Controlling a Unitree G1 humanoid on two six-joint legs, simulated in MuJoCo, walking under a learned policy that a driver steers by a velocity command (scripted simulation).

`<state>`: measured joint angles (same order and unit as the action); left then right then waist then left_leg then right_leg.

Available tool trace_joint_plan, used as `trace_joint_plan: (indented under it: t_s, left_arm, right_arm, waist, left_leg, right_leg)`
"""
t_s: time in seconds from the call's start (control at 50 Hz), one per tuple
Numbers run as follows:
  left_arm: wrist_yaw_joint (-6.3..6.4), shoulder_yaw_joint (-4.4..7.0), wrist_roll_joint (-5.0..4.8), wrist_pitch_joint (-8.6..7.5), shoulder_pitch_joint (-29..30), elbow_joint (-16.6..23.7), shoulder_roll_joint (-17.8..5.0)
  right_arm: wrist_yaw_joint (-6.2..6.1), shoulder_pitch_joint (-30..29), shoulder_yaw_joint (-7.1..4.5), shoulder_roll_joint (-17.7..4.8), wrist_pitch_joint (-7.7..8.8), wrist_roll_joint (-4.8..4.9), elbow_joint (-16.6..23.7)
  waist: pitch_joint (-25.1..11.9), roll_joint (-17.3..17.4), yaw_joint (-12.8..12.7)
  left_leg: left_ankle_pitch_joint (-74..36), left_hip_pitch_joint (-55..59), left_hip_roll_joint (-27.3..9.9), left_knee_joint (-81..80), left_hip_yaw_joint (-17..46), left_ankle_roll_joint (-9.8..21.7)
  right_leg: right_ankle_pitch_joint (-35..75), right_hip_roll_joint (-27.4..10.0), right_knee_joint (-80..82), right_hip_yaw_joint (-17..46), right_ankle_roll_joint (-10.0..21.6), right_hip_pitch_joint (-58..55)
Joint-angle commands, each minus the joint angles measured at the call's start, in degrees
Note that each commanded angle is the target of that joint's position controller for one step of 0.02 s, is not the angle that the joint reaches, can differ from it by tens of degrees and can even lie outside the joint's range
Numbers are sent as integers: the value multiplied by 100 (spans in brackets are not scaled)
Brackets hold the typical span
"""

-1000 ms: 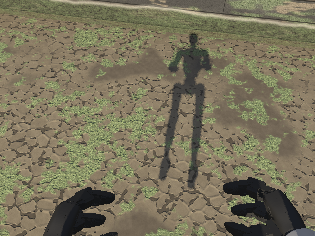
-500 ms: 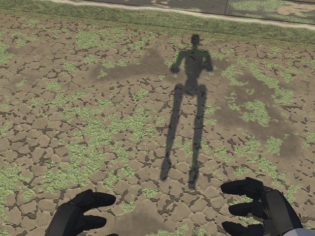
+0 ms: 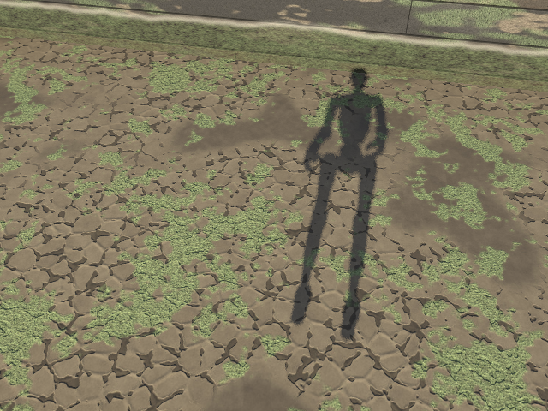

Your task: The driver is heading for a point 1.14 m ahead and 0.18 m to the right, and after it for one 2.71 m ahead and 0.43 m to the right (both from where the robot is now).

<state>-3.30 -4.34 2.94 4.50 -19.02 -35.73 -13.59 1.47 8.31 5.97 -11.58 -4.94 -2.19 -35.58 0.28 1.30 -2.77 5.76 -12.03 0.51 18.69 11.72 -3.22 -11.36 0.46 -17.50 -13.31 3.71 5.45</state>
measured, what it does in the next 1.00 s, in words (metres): stands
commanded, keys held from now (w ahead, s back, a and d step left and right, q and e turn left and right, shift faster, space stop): shift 0.88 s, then w+shift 0.12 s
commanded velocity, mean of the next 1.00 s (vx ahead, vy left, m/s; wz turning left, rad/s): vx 0.07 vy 0.00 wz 0.00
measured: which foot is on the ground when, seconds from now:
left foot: down 0.00-1.00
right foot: down 0.00-1.00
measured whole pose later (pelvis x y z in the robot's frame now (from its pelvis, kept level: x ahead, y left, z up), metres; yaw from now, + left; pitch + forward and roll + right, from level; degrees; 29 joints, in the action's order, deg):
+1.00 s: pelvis +0.01 +0.02 +0.00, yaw +0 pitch -1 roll +0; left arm -0.4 -4.5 3.9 5.4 -21.3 -39.7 -11.5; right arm -0.8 11.4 4.9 -9.4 -5.4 -3.0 -34.3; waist 1.3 0.2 -3.6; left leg 5.5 -11.3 2.3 17.6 10.6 -0.9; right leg -11.5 -0.7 -16.4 -10.7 2.1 4.5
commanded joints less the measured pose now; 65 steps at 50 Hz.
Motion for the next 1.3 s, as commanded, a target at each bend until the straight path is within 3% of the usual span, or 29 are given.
trace_joint_plan:
  t_s: [0.02, 0.22, 0.4, 0.88, 0.9, 0.92, 0.98, 1.02, 1.06, 1.08, 1.1, 1.12, 1.14, 1.18, 1.3]
  left_arm:
    - [42, 225, -28, -2, 34, 250, -513]
    - [209, 327, -50, 169, -265, -151, -487]
    - [291, 353, -31, 247, -317, -271, -431]
    - [236, 270, -12, 132, -610, -394, -343]
    - [231, 137, 83, 92, -445, -319, -34]
    - [258, 89, 105, 48, -256, -188, 4]
    - [337, 127, 121, -48, 163, 210, -510]
    - [328, 107, 103, -72, 444, 413, -597]
    - [304, 59, 93, -95, 656, 580, -540]
    - [292, 14, 106, -91, 631, 593, -430]
    - [299, -30, 125, -75, 306, 537, -332]
    - [300, -60, 220, -82, -18, 488, -309]
    - [298, -89, 284, -99, -178, 447, -299]
    - [266, -91, 315, -119, -169, 413, -375]
    - [140, -31, 165, -102, 25, 397, -486]
  right_arm:
    - [-78, -291, -173, -353, 45, 19, 401]
    - [-217, 225, -286, -350, -8, 15, 282]
    - [-260, 380, -353, -361, -21, 9, 328]
    - [-200, 257, -356, -279, -1, 47, 315]
    - [-201, 210, -268, -71, 1, -2, 342]
    - [-213, -9, -222, -37, 5, -38, 474]
    - [-259, -315, -177, -162, 93, -122, 830]
    - [-269, -206, -145, -175, 177, -195, 959]
    - [-264, -171, -112, -174, 237, -255, 1097]
    - [-260, -107, -99, -171, 251, -283, 1075]
    - [-288, -230, -139, -353, 246, -221, 1075]
    - [-286, -319, -111, -376, 225, -194, 1071]
    - [-270, -411, -68, -323, 197, -178, 1068]
    - [-251, -399, -44, -287, 134, -176, 991]
    - [-255, -406, -125, -439, 12, -107, 736]
  waist:
    - [-118, -80, 30]
    - [-20, -101, 28]
    - [48, 14, 21]
    - [76, -3, -33]
    - [33, -6, 8]
    - [156, -19, -26]
    - [203, -356, -31]
    - [263, -578, 103]
    - [234, -564, 189]
    - [115, -365, 195]
    - [25, 252, -13]
    - [-213, 511, -191]
    - [-375, 527, -263]
    - [-591, 202, -187]
    - [-472, -114, -44]
  left_leg:
    - [-366, -474, -254, -198, 163, 377]
    - [-515, -700, -197, 22, -62, 422]
    - [-752, -765, -133, 86, -57, 495]
    - [-663, -448, -90, -377, 156, 633]
    - [-483, -242, -101, -647, 204, 576]
    - [-179, -286, -29, -734, 190, 540]
    - [428, -463, 367, -240, -357, 435]
    - [420, -384, 362, 218, -509, 344]
    - [416, -395, 278, 489, -523, 301]
    - [128, -382, 202, 337, -442, 315]
    - [-1063, -454, 227, 102, -350, 413]
    - [-1985, -427, 165, -8, -100, 543]
    - [-2689, -196, 50, -48, 92, 698]
    - [-3290, 357, -104, 10, 257, 809]
    - [-2609, 590, -222, -227, 377, 811]
  right_leg:
    - [20, -888, 728, 1103, 175, -479]
    - [184, -857, 666, 1024, 303, -583]
    - [-195, -744, 462, 931, 340, -443]
    - [-295, -637, 489, 1011, 158, -493]
    - [-630, -586, 634, 948, 72, -352]
    - [-877, -498, 711, 947, -8, -268]
    - [-1629, -743, 913, 1276, 169, -111]
    - [-1805, -1054, 1033, 1447, 385, 194]
    - [-1500, -1141, 831, 1361, 443, 252]
    - [-1068, -1010, 538, 1199, 401, 66]
    - [-89, -580, 25, 854, 185, -246]
    - [318, -371, -226, 782, -34, -631]
    - [609, -380, -290, 861, -181, -715]
    - [1023, -461, -276, 969, -304, -620]
    - [828, -617, 102, 1142, -345, -443]
Velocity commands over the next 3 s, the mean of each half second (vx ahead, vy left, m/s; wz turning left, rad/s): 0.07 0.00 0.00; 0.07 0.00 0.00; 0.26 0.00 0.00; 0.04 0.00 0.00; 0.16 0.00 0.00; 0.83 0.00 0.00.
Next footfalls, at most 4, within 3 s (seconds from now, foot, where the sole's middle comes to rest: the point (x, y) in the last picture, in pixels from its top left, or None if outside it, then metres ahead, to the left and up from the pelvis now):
none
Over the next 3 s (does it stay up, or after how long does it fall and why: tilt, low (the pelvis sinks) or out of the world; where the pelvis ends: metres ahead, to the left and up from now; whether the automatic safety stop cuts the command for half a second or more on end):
stays up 0.02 0.05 -0.01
